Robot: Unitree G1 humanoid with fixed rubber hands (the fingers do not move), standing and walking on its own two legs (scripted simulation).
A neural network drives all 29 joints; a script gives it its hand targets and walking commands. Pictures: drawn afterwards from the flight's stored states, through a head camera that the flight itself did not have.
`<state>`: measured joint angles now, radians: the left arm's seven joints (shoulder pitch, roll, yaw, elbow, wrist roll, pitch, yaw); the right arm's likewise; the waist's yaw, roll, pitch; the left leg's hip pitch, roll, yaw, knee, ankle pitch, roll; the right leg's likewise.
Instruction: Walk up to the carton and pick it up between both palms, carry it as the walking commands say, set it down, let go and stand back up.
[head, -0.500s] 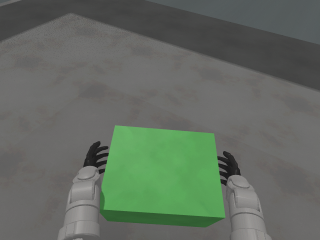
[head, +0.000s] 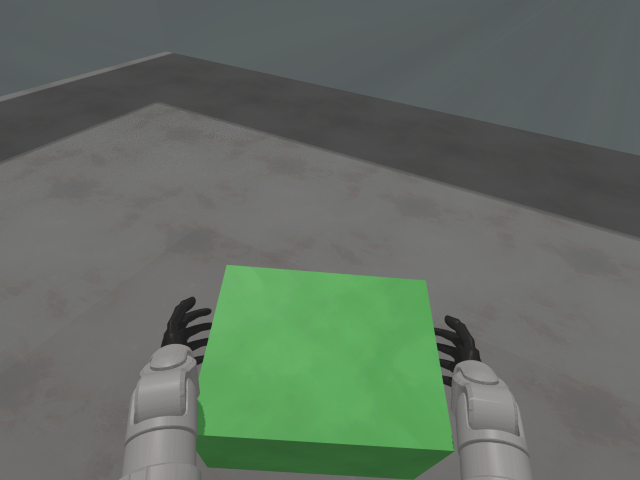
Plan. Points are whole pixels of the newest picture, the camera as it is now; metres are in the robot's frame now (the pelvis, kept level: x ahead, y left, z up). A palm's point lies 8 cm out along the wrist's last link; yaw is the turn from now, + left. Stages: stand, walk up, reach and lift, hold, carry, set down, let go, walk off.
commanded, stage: reach and lift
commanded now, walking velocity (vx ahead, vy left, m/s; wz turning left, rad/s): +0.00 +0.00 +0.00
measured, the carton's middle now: (319, 371) +0.31 +0.01 -0.03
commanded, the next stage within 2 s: hold in 0.88 s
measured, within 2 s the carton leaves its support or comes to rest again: neither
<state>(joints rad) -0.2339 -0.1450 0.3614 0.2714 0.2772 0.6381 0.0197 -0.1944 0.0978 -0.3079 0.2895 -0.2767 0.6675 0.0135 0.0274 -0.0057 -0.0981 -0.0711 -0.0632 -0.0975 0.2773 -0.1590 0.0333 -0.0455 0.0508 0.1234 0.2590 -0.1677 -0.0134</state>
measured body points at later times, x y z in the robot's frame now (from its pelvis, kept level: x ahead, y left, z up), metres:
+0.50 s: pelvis -0.01 +0.00 +0.00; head -0.07 +0.00 +0.45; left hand +0.28 +0.19 +0.04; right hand +0.28 -0.19 +0.03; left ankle -0.01 +0.10 -0.75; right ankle -0.02 -0.12 -0.75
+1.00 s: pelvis -0.01 -0.01 +0.00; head -0.07 +0.00 +0.45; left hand +0.28 +0.19 +0.04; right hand +0.28 -0.19 +0.03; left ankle -0.01 +0.10 -0.75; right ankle -0.02 -0.12 -0.75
